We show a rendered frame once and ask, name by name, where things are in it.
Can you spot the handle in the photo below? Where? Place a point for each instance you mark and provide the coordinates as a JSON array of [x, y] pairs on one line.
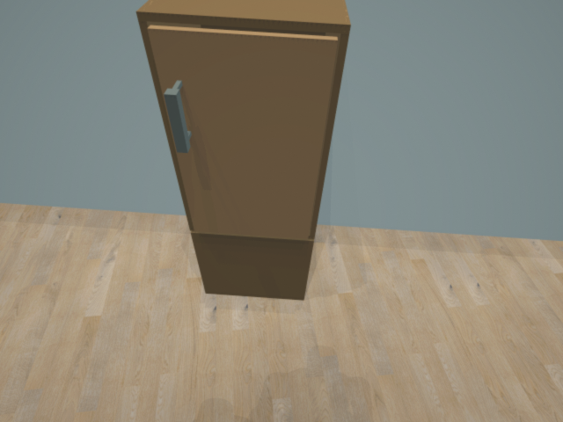
[[177, 118]]

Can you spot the cupboard door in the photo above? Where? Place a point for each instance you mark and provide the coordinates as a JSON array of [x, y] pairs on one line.
[[256, 105]]

